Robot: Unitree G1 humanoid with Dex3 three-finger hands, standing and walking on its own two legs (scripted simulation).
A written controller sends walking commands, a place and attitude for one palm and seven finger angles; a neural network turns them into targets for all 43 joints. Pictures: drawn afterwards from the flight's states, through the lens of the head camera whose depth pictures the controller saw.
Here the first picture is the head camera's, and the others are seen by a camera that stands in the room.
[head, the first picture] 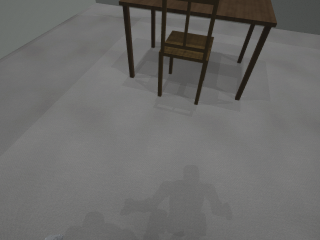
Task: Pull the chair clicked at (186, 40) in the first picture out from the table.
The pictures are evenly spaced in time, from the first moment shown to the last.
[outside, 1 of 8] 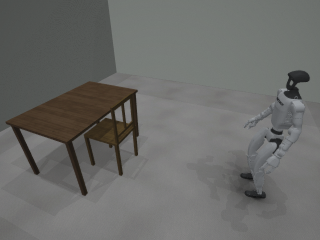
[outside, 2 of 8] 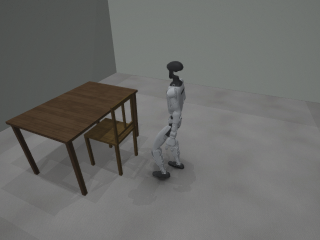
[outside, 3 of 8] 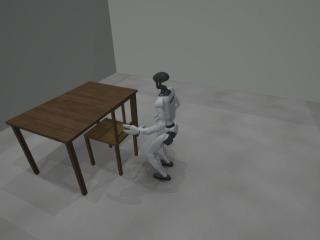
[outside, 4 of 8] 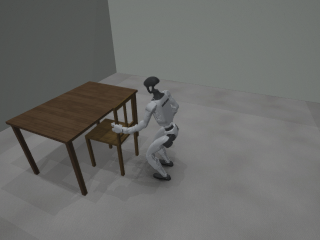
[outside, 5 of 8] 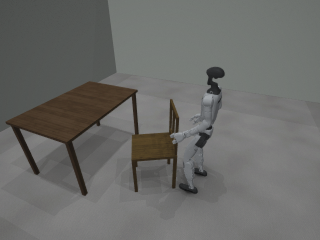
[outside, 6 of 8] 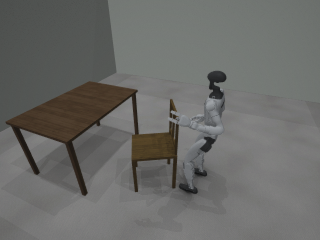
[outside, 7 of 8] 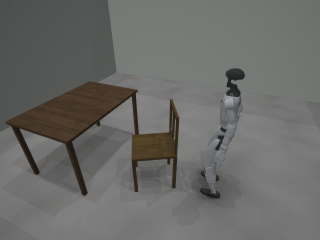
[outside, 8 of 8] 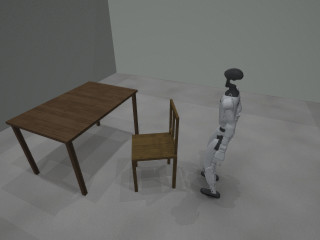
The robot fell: no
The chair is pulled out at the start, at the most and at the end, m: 0.00 0.57 0.57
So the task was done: yes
